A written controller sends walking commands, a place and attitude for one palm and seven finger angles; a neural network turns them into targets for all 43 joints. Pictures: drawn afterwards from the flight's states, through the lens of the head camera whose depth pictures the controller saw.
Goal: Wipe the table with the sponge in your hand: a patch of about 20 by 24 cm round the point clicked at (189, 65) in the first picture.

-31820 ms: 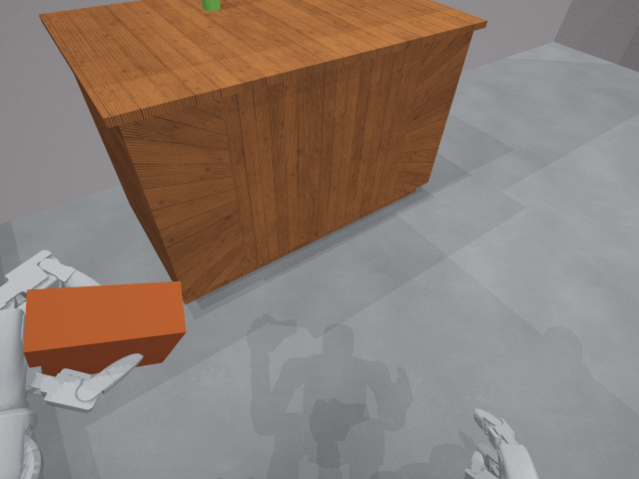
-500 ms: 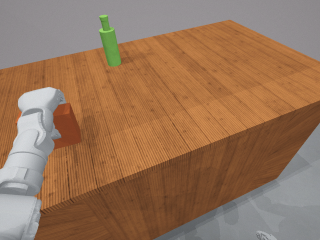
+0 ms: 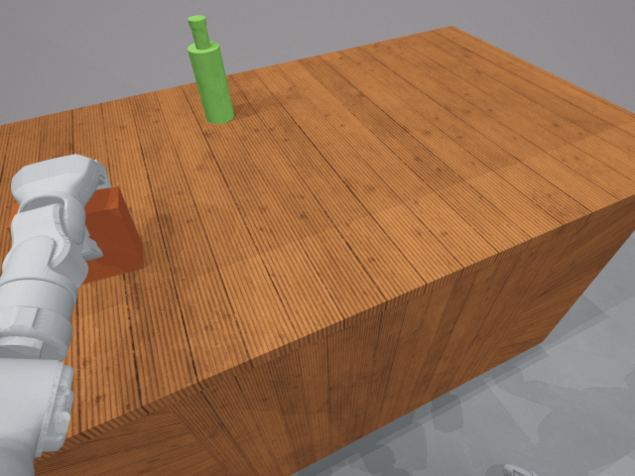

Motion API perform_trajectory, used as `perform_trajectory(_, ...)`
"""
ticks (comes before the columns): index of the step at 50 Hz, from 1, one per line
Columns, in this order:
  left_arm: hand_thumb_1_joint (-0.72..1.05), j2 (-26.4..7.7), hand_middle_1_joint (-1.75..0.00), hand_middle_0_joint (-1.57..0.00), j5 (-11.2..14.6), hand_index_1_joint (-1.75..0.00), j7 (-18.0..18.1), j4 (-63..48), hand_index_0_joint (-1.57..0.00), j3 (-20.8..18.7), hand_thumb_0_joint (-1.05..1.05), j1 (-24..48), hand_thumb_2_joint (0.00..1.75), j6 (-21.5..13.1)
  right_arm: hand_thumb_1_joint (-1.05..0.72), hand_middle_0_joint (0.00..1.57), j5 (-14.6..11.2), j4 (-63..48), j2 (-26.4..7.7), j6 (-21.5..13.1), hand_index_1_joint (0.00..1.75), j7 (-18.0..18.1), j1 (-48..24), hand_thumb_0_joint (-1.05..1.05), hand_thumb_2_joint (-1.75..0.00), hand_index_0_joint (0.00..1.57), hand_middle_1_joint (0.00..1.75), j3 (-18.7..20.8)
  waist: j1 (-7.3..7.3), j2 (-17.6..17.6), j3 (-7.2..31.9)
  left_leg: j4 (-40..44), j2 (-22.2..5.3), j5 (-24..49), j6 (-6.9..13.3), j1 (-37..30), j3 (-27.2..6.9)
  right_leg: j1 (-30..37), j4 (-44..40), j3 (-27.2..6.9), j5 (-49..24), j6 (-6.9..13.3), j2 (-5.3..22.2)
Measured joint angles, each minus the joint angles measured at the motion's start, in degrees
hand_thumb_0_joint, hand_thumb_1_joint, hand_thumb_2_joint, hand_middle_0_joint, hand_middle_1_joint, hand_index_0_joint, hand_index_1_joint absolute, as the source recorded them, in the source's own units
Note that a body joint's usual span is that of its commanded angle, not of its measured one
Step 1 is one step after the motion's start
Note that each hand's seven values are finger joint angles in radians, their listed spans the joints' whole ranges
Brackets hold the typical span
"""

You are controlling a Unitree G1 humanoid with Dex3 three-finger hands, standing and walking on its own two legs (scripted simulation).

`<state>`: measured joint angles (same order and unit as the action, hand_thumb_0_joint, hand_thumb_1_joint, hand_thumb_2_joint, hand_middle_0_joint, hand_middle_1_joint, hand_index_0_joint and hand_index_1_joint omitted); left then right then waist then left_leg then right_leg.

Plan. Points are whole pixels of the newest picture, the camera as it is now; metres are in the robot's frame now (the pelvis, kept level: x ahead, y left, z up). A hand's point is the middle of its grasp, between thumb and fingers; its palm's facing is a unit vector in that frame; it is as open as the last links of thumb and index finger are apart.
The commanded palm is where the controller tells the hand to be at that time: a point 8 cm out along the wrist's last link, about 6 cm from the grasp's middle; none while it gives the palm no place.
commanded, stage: slide back across to the first lane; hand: left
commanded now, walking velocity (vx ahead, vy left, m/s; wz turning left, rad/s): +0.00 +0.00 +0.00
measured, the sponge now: (89, 248) +0.39 +0.34 +0.09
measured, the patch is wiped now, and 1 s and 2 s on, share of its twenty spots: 0.95 0.95 0.95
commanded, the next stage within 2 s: wipe back along the first lane in 0.40 s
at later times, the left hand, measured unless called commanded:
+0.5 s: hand (21, 230) +0.37 +0.39 +0.14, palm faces -0.08 -0.02 -1.00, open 9.3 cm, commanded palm +0.35 +0.38 +0.21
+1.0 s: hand (19, 264) +0.32 +0.36 +0.14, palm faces -0.01 -0.03 -1.00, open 9.3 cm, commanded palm +0.29 +0.36 +0.19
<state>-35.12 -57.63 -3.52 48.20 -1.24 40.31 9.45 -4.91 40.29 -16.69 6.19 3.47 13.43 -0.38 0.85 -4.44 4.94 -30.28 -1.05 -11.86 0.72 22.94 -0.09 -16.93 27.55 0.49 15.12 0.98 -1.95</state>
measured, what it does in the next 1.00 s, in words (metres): stands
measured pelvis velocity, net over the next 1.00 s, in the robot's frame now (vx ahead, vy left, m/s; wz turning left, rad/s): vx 0.00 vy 0.01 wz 0.04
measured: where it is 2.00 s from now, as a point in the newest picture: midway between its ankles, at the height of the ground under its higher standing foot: outside the picture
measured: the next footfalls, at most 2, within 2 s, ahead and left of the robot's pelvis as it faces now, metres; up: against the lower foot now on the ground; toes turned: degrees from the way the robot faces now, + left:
none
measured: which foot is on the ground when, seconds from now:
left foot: down 0.00-1.00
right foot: down 0.00-1.00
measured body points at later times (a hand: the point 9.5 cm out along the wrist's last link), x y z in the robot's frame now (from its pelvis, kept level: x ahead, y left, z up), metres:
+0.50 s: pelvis +0.02 +0.02 +0.00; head +0.04 +0.00 +0.45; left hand +0.37 +0.38 +0.20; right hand +0.19 -0.23 -0.10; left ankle +0.04 +0.11 -0.74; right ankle -0.01 -0.11 -0.74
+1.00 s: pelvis +0.00 +0.01 +0.00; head -0.01 -0.01 +0.45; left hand +0.32 +0.36 +0.19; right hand +0.20 -0.21 -0.10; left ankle +0.04 +0.11 -0.74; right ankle -0.01 -0.11 -0.74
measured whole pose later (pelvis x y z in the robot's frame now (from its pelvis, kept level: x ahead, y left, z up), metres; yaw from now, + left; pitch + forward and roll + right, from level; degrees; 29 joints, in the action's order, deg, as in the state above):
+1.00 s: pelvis +0.00 +0.01 +0.00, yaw +2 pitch +0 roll -2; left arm -35.6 -53.6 -7.3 22.3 -1.8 21.9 13.3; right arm -4.7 36.9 -16.3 5.9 3.0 7.3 -2.0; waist -3.5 -5.2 2.5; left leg -28.4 0.8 -11.3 1.8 17.7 -1.4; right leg -10.5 24.7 1.9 14.7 0.2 -0.3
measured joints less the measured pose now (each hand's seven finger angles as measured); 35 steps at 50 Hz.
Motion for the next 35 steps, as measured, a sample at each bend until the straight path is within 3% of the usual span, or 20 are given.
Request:
perform_trajectory(8, -0.48, -2.38, -1.42, -0.79, -0.50, -1.40, -1.12, -3.33, -0.83, -0.72, 0.00, -2.44, 1.08, 1.21, -0.91, 0.20, -0.05, -0.77, -0.43, 0.14, 0.30, -0.35, -0.20, 0.01, -0.89, 0.20, 0.30, 0.13, -0.19, 0.08, -0.81, 0.53, 0.51, -0.47, 0.54, -1.33, 0.12, 1.73, -1.29, -0.11, 0.11, -0.43, 0.49)
perform_trajectory(12, -0.48, -3.24, -1.42, -0.79, 0.91, -1.41, -2.93, -5.58, -0.83, -1.44, 0.00, -3.90, 1.08, 1.07, -0.91, 0.20, -0.09, -1.30, -0.58, 0.07, 0.30, -0.17, -0.82, 0.01, -0.89, 0.20, 0.30, 0.03, -0.68, 0.17, -1.25, 0.76, 0.81, -0.68, 0.80, -1.96, -0.10, 2.74, -2.07, 0.13, 0.15, -0.66, 0.75)
perform_trajectory(19, -0.47, -4.84, -1.42, -0.79, 0.32, -1.41, -5.35, -10.03, -0.83, -1.32, 0.00, -5.98, 1.08, 0.14, -0.91, 0.20, 0.05, -2.63, -0.54, -0.33, 0.30, -0.13, -2.44, 0.01, -0.89, 0.20, 0.30, 0.03, -1.81, 0.34, -1.96, 0.76, 1.31, -1.01, 1.09, -2.45, -0.73, 3.93, -2.96, 0.79, 0.29, -0.76, 1.15)
perform_trajectory(26, -0.47, -4.82, -1.42, -0.79, 2.18, -1.41, -6.39, -14.99, -0.83, -2.94, 0.00, -9.59, 1.08, -1.40, -0.91, 0.20, 0.31, -3.54, -0.33, -0.32, 0.30, -0.10, -4.37, 0.01, -0.89, 0.20, 0.30, -0.43, -2.99, 0.15, -2.45, 0.98, 1.69, -1.03, 1.36, -3.05, -0.96, 4.85, -3.62, 1.05, 0.19, -1.01, 1.47)
perform_trajectory(35, -0.47, -2.86, -1.43, -0.78, 3.47, -1.41, -5.36, -22.20, -0.82, -1.80, 0.00, -14.20, 1.08, 0.28, -0.91, 0.20, 0.38, -4.17, 0.01, -0.16, 0.30, -0.71, -5.47, 0.01, -0.89, 0.20, 0.30, -0.66, -4.27, -0.43, -2.64, 1.33, 2.09, -0.43, 1.50, -3.56, -1.31, 5.45, -3.79, 1.44, -0.12, -1.00, 1.81)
